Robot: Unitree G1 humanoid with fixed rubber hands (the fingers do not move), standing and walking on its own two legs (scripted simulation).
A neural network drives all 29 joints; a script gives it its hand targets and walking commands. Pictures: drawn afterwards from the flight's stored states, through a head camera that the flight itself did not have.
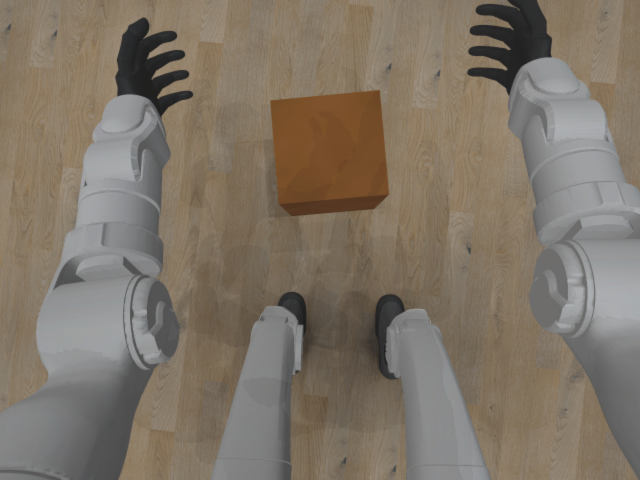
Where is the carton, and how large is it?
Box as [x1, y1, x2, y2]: [270, 90, 388, 215]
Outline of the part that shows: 379,90 270,100 279,204 291,215 374,208 388,194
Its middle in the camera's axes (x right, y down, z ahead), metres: +0.02 -0.18 +0.86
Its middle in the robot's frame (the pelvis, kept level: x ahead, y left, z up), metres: +0.54 +0.03 -0.53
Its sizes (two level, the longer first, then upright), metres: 0.210 0.200 0.250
